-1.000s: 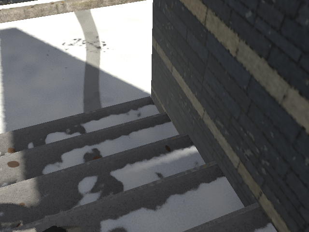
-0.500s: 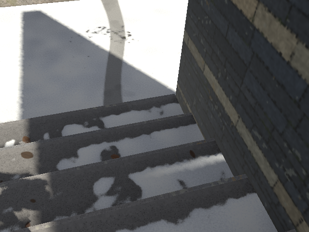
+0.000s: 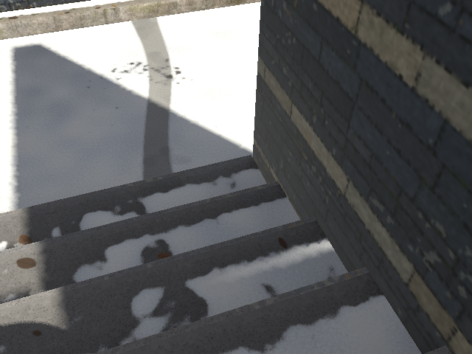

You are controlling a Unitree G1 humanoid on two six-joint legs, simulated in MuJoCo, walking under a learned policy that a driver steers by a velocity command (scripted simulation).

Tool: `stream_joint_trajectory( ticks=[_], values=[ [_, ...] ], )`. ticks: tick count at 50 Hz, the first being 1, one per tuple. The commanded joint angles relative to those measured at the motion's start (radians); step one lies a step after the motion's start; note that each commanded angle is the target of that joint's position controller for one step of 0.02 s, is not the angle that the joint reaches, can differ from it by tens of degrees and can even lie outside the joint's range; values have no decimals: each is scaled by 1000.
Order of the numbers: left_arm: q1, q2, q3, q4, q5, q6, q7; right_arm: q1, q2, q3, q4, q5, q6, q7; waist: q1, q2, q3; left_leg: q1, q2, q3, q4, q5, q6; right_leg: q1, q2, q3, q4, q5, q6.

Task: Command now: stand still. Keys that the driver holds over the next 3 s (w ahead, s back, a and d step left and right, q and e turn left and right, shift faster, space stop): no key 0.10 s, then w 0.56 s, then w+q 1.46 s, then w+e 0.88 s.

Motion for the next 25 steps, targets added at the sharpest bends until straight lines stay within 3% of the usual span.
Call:
stream_joint_trajectory(
  ticks=[1, 2, 3, 4, 5, 6, 7, 8, 9, 10, 12, 14, 15, 17, 18, 19, 20, 21, 22, 24, 25],
  values=[
    [93, 134, 30, -2, -2, -3, -28, 199, -128, -58, -19, 24, 4, 8, -21, -88, 102, 38, 89, -39, 6, 341, 116, -9, -52, 154, -375, 603, -143],
    [104, 189, 48, -17, -7, -3, -31, 153, -117, -61, -52, 17, -7, 18, 13, -226, 48, -69, 36, 17, 66, 216, 100, 22, -128, 328, -508, 668, -242],
    [104, 193, 51, -50, 23, -7, -27, -1, -133, -74, -103, 23, -19, 30, 67, -206, 77, -157, -7, -14, 75, 3, 98, -5, -172, 525, -684, 547, -337],
    [63, 185, 49, -66, 35, -24, -22, -103, -109, -72, -151, 24, -26, 42, 69, -198, 125, -201, -20, -58, 77, -100, 103, -18, -200, 607, -735, 566, -378],
    [14, 169, 50, -73, 29, -39, -19, -122, -59, -63, -156, 13, -23, 55, 53, -175, 125, -193, -35, -83, 99, -163, 100, -13, -199, 584, -694, 608, -366],
    [8, 146, 49, -58, 30, -55, -23, -91, -27, -57, -139, 13, -20, 68, 34, -154, 96, -147, -39, -92, 116, -208, 96, -33, -182, 526, -669, 483, -336],
    [17, 140, 52, -30, 16, -66, -24, -69, 5, -50, -127, 19, -14, 71, 16, -128, 91, -80, -39, -84, 104, -154, 84, -79, -154, 468, -642, 290, -303],
    [35, 146, 58, -7, 2, -67, -27, -58, 5, -50, -115, 26, -9, 73, 12, -110, 98, -9, -55, -44, 87, -81, 77, -127, -132, 409, -626, 130, -281],
    [60, 159, 65, 5, 0, -63, -27, -70, -14, -58, -104, 36, -2, 71, 27, -80, 109, 12, -75, -17, 104, -102, 63, -143, -128, 407, -621, 17, -292],
    [70, 177, 71, 10, -5, -62, -26, -77, -27, -60, -112, 44, -3, 69, 32, -87, 134, 7, -82, -9, 95, -126, 64, -135, -123, 412, -631, -18, -298],
    [93, 182, 75, 26, -17, -63, -19, -91, -21, -55, -116, 54, -13, 63, 46, -111, 171, 6, -61, -2, -3, -131, 72, -88, -128, 428, -604, 38, -304],
    [139, 190, 81, 45, -13, -68, -17, -92, -34, -60, -108, 47, -25, 62, 59, -101, 148, 51, -64, 11, 8, -98, 75, -80, -132, 416, -572, 69, -294],
    [125, 178, 77, 52, -8, -72, -20, -18, -44, -69, -83, 50, -28, 60, 19, -106, 125, 114, -57, 19, 15, -84, 85, -93, -125, 403, -516, 43, -281],
    [74, 93, 50, 58, -2, -80, -43, 218, -59, -91, 10, 41, -31, 61, -76, -59, 23, 344, -14, -10, 59, -34, 127, -192, -76, 238, -223, 91, -206],
    [18, 12, 29, 46, -7, -92, -58, 376, -79, -101, 60, 20, -33, 64, -131, 65, -8, 510, 89, -222, 66, -100, 198, -420, 15, 71, 203, 191, -133],
    [38, 19, 30, 40, -24, -105, -64, 421, -98, -91, 52, 18, -44, 83, -116, 95, 6, 532, 214, -461, 9, -148, 274, -584, 62, -31, 518, 44, -92],
    [63, 35, 34, -27, -72, -128, -51, 369, -240, -122, 58, 16, -58, 82, -52, 223, 33, 558, 356, -819, -170, -577, 395, -758, 45, 21, 572, 143, -67],
    [-26, 111, 51, -38, -76, -140, -36, 265, -158, -95, 27, 20, -64, 56, -36, 110, 143, 490, 348, -751, -184, -623, 347, -830, -37, 74, 454, 287, -61],
    [-79, 113, 51, -46, -52, -145, -27, 201, -73, -63, 17, 5, -63, 45, -32, 69, 173, 412, 303, -655, -167, -531, 294, -820, -49, 74, 449, 351, -60],
    [-32, 73, 48, -37, -11, -147, -26, 155, -29, -35, 14, 4, -65, 37, 23, 39, 169, 285, 239, -521, -88, -402, 241, -793, -100, 112, 388, 463, -41],
    [-20, 106, 60, -36, -12, -146, -35, 152, -9, -23, 13, 1, -78, 35, 46, 51, 183, 203, 191, -433, -92, -368, 224, -744, -117, 93, 235, 563, -36]
  ],
)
